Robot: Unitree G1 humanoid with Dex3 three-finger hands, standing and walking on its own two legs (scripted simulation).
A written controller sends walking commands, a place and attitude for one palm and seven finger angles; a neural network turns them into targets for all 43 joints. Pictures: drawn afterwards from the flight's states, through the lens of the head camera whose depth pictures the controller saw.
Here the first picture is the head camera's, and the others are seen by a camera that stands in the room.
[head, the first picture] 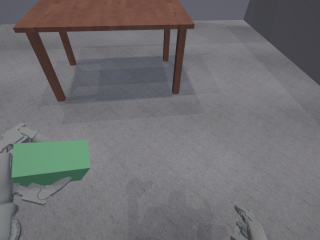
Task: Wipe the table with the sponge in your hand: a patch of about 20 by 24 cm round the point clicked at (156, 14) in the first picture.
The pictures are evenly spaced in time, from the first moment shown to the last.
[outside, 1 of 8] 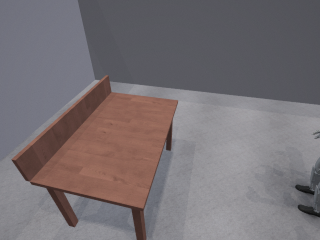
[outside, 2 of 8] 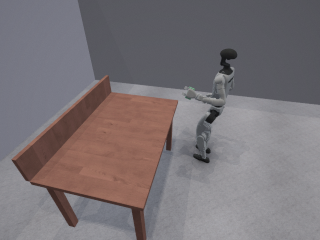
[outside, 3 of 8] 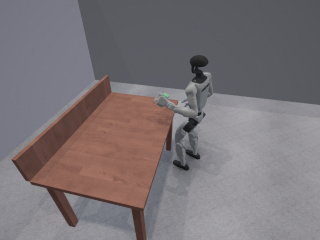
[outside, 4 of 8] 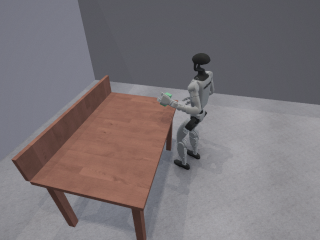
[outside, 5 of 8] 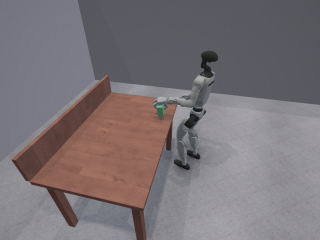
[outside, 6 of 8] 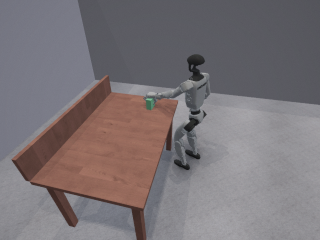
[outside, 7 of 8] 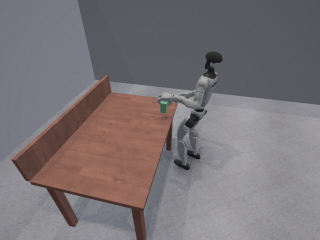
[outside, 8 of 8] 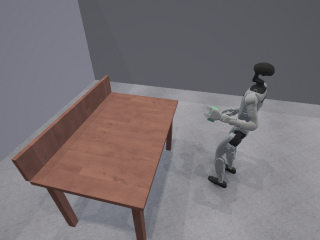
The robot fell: no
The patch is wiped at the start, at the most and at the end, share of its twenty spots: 0.00 1.00 1.00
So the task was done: yes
